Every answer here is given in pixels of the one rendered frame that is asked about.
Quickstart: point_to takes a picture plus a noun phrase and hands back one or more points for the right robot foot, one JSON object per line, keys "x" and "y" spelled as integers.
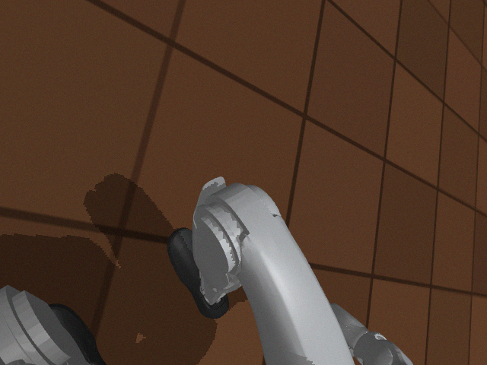
{"x": 180, "y": 251}

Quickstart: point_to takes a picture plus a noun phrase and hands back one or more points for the right robot arm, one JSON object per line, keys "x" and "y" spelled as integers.
{"x": 374, "y": 349}

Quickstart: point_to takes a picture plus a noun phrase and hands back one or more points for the right robot hand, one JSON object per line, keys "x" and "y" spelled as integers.
{"x": 352, "y": 329}

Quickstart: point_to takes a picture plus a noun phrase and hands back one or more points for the left robot foot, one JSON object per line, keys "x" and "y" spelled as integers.
{"x": 83, "y": 337}

